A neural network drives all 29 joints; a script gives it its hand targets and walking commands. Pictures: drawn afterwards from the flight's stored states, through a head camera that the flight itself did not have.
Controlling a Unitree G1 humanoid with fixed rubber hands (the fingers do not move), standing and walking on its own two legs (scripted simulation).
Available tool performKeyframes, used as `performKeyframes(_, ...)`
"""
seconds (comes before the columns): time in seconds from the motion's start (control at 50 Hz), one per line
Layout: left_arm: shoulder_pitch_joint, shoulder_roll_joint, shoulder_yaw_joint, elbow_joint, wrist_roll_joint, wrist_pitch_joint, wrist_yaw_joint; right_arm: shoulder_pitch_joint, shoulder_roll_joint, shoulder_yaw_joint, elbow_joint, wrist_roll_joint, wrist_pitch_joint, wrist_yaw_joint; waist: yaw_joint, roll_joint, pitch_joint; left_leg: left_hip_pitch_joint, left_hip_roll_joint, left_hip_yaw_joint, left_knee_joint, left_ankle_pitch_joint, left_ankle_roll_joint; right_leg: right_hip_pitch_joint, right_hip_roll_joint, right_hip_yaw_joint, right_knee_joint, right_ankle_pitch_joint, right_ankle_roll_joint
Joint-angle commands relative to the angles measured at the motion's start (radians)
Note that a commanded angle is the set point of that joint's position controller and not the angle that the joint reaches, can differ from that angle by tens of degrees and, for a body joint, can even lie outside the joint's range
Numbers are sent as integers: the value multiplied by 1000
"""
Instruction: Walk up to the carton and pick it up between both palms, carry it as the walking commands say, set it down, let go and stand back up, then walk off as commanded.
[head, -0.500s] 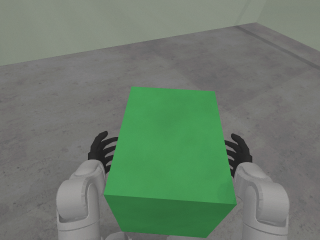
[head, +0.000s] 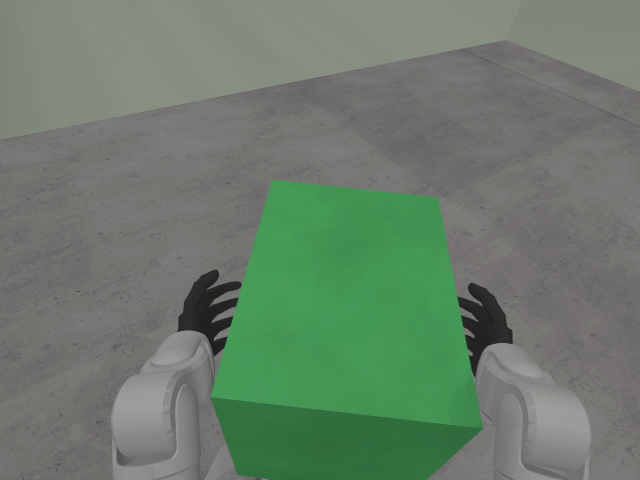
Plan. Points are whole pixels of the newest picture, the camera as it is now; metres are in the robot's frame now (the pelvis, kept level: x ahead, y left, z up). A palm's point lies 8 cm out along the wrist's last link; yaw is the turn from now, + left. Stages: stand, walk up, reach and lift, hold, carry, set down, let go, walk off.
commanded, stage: carry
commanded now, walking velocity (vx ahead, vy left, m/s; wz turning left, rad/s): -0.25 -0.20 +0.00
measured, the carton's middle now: (339, 334) +0.30 -0.01 +0.03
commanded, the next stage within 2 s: none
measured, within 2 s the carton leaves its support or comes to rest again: neither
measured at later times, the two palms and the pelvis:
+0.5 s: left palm out of the picture +0.05 +0.13 +0.08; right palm out of the picture +0.05 -0.18 +0.09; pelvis -0.20 -0.03 +0.00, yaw -1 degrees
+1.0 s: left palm out of the picture -0.07 +0.12 +0.09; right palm out of the picture -0.06 -0.19 +0.11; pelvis -0.30 -0.04 +0.01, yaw +0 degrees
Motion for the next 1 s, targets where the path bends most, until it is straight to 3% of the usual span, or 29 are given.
performKeyframes(0.0,-316,-706,-639,-35,-168,39,-108,-369,701,642,16,284,-12,105,-13,-17,-215,292,-4,42,-520,86,-52,-82,-148,145,-173,144,-107)
performKeyframes(0.04,-316,-673,-629,-21,-167,54,-95,-357,658,623,20,267,7,101,-40,-38,-208,439,11,23,-898,221,-65,-68,-136,135,-98,200,-67)
performKeyframes(0.06,-333,-683,-618,-4,-169,64,-95,-408,662,620,8,277,10,99,-33,130,-180,529,172,-202,-962,424,-43,-191,-67,91,41,95,-10)
performKeyframes(0.08,-309,-688,-606,3,-170,69,-98,-446,645,624,-30,280,8,97,-9,370,-165,515,425,-525,-994,759,48,-339,57,82,251,-259,65)
performKeyframes(0.1,-315,-725,-595,49,-173,66,-97,-442,662,617,-20,282,8,100,-8,283,-124,397,489,-524,-990,923,84,-318,45,203,403,-324,84)
performKeyframes(0.12,-308,-760,-589,56,-174,70,-95,-437,669,616,-55,278,9,104,-5,213,-86,388,450,-399,-957,939,72,-320,36,229,453,-258,81)
performKeyframes(0.14,-373,-777,-609,-16,-209,59,-104,-476,712,645,-86,295,8,108,-34,140,-128,414,395,-315,-953,746,111,-330,38,215,486,-190,78)
performKeyframes(0.18,-478,-855,-662,-89,-240,28,-110,-559,783,674,-165,328,-26,116,-23,134,-167,448,303,-284,-953,638,82,-318,48,201,492,-94,78)
performKeyframes(0.22,-518,-892,-694,-109,-255,22,-115,-582,810,660,-190,335,-42,120,-21,190,-214,444,258,-222,-991,348,67,-296,31,154,404,-82,62)
performKeyframes(0.26,-535,-903,-726,-166,-283,9,-116,-539,830,656,-190,337,-52,120,-25,221,-269,475,237,-215,-1008,222,69,-269,36,131,325,-58,61)
performKeyframes(0.3,-489,-884,-738,-194,-283,5,-104,-483,821,647,-195,339,-59,115,-28,302,-324,520,229,-229,-1016,234,66,-207,43,108,200,-79,61)
performKeyframes(0.36,-446,-858,-743,-235,-287,0,-99,-402,834,656,-167,332,-56,112,-21,327,-420,588,240,-206,-967,371,83,-82,49,63,-63,-110,33)
performKeyframes(0.38,-412,-851,-739,-226,-275,4,-98,-391,821,661,-171,331,-57,109,-5,363,-471,588,219,-171,-939,334,56,-3,37,69,-214,-61,9)
performKeyframes(0.4,-395,-848,-724,-201,-264,8,-101,-391,812,666,-158,331,-55,110,1,341,-460,524,188,-146,-939,288,27,88,14,83,-309,-28,4)
performKeyframes(0.42,-393,-837,-719,-212,-266,-1,-107,-399,807,679,-179,333,-65,107,0,235,-488,450,155,-123,-903,238,-6,184,-58,187,-313,-14,-11)
performKeyframes(0.44,-389,-836,-704,-203,-267,-5,-113,-418,818,701,-184,333,-62,107,2,44,-444,337,94,-68,-797,164,-37,188,-188,380,-353,31,-43)
performKeyframes(0.46,-401,-839,-716,-217,-271,-9,-119,-430,818,707,-202,328,-65,110,1,-84,-386,224,42,-12,-739,83,-59,159,-289,471,-355,122,-85)
performKeyframes(0.48,-393,-842,-708,-220,-267,-15,-124,-459,822,724,-207,339,-62,113,4,-123,-333,209,34,2,-682,26,-54,108,-303,426,-354,165,-114)
performKeyframes(0.5,-402,-852,-708,-219,-266,-15,-128,-456,835,734,-208,340,-61,112,-2,-95,-307,209,9,5,-599,12,-48,70,-287,368,-344,224,-121)
performKeyframes(0.52,-398,-845,-712,-226,-260,-17,-136,-493,836,751,-244,350,-68,114,-1,-53,-322,278,-2,-9,-491,27,-39,-28,-292,331,-394,22,-134)
performKeyframes(0.56,-374,-839,-683,-182,-242,-9,-144,-590,828,776,-292,367,-65,113,-4,-82,-258,301,-12,-18,-436,90,-23,-127,-227,244,-424,-198,-100)
performKeyframes(0.6,-337,-792,-628,-98,-213,1,-143,-569,797,773,-238,352,-49,104,-12,-120,-211,305,-33,-22,-406,88,-20,-194,-192,252,-463,-307,-76)
performKeyframes(0.72,-364,-746,-611,-80,-210,16,-133,-488,747,724,-119,314,-20,90,-13,-90,-223,347,-24,-19,-752,56,-10,-5,-156,243,-381,-98,-85)
performKeyframes(0.76,-352,-737,-630,-109,-221,26,-122,-473,740,713,-146,323,-16,86,-21,-11,-314,476,15,-42,-947,179,-18,58,-155,210,-273,108,-49)
performKeyframes(0.8,-368,-739,-634,-107,-218,23,-119,-486,731,688,-135,315,-22,87,-7,172,-366,521,100,-156,-917,413,-2,80,-91,172,-162,275,-26)
performKeyframes(0.84,-413,-760,-657,-177,-243,24,-122,-471,776,692,-139,321,-23,92,-9,198,-341,497,81,-82,-864,467,-8,82,-77,150,-186,409,-1)
performKeyframes(0.86,-390,-704,-593,-60,-187,12,-124,-462,727,634,-26,278,-35,95,-9,165,-328,476,63,-70,-856,418,-10,88,-84,148,-173,427,-3)
performKeyframes(0.92,-442,-763,-679,-186,-241,11,-128,-460,795,683,-110,307,-38,99,-7,166,-313,401,58,-96,-905,213,-2,110,-115,173,-207,254,-5)
performKeyframes(0.98,-432,-686,-617,-57,-193,15,-126,-445,711,613,3,255,-37,96,-10,163,-212,316,57,-104,-953,44,2,33,-113,196,-265,33,3)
